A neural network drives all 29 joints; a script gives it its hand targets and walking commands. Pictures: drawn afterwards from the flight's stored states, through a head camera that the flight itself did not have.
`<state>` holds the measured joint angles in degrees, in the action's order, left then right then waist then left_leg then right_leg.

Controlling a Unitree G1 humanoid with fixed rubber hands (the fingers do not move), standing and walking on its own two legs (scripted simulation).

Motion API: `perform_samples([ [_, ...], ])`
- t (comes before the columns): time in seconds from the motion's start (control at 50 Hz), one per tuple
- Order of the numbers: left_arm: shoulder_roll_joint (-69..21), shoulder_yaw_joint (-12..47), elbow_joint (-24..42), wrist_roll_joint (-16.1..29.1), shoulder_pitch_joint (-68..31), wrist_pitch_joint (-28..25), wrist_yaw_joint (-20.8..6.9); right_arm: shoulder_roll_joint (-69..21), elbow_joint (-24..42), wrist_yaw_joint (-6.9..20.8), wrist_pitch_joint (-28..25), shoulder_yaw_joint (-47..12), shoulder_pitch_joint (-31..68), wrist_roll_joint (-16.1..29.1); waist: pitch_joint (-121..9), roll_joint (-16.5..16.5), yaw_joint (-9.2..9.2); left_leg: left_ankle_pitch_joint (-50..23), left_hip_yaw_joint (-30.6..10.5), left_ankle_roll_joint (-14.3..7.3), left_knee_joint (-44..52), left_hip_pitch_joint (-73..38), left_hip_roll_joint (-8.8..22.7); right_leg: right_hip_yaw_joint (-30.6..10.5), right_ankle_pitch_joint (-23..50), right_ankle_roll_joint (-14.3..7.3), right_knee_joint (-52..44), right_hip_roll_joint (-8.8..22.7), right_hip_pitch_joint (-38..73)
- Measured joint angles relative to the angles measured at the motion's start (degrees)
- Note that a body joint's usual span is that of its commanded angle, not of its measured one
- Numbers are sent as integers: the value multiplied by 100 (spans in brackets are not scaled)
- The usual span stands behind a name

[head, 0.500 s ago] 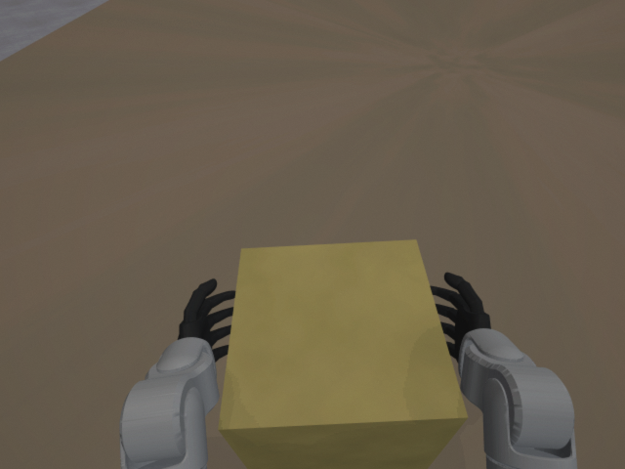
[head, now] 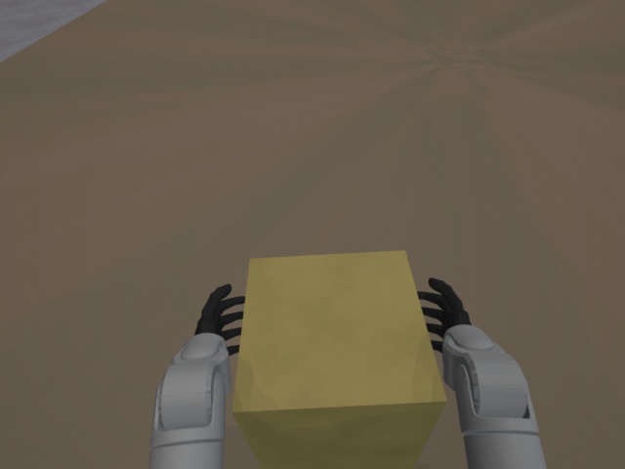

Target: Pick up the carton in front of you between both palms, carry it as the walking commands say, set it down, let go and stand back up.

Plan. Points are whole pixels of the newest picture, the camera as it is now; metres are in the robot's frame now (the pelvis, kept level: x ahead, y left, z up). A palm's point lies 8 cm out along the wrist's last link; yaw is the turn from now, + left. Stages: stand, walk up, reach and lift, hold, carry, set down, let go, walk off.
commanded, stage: carry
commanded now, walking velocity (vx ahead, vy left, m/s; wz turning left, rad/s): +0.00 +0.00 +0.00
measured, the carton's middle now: (333, 368) +0.27 +0.00 -0.03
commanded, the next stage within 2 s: hold in 1.18 s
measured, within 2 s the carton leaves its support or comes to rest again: neither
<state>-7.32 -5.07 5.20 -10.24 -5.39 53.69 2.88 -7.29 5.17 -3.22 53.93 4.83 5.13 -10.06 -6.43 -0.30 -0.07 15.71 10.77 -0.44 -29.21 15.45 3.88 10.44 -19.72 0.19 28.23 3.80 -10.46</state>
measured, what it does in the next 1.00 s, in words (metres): stands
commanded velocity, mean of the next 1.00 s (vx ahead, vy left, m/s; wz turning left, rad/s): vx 0.00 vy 0.00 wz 0.00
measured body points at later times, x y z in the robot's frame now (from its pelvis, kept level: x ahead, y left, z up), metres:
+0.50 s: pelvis -0.02 -0.01 +0.00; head -0.04 +0.00 +0.45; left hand +0.28 +0.15 +0.03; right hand +0.28 -0.16 +0.03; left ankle -0.01 +0.11 -0.74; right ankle -0.06 -0.10 -0.74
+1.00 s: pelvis -0.03 -0.01 +0.00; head -0.05 -0.01 +0.45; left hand +0.27 +0.14 +0.03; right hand +0.27 -0.16 +0.03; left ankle -0.01 +0.11 -0.74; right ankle -0.06 -0.10 -0.74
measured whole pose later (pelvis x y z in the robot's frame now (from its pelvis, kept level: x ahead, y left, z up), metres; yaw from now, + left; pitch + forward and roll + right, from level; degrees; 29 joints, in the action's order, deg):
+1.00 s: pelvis -0.03 -0.01 +0.00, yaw +0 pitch +2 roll +0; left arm -8.1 -9.5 -8.4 -13.4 -11.9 42.1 1.5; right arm -8.0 -8.4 -1.7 42.3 9.3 11.5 -13.5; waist -4.9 -0.1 -0.1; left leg 12.2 10.4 0.1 -28.5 17.7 4.9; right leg 10.7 -17.5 -1.3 29.2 3.0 -13.4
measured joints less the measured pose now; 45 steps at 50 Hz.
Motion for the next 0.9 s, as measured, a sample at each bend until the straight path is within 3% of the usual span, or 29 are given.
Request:
perform_samples([
  [0.18, -48, -345, -1362, -298, -488, -1082, -106, -46, -1368, 131, -1083, 363, 494, -300, 132, 11, 4, -190, -9, -9, 106, 57, 11, 12, 150, -39, -44, -19, -82],
  [0.28, -76, -491, -1645, -348, -662, -1483, -120, -73, -1653, 149, -1490, 502, 664, -362, 224, 12, 0, -254, -16, -8, 118, 109, 23, 17, 194, -59, -30, -29, -145],
  [0.44, -72, -417, -1273, -258, -625, -1298, -102, -67, -1273, 128, -1310, 430, 615, -282, 210, 16, -8, -265, -19, 6, 73, 184, 48, 16, 191, -77, 31, -40, -228],
  [0.9, -76, -441, -1353, -310, -646, -1159, -130, -71, -1347, 150, -1163, 440, 638, -338, 157, 19, -4, -334, -35, 49, 72, 216, 93, 26, 213, -133, 86, -69, -284],
])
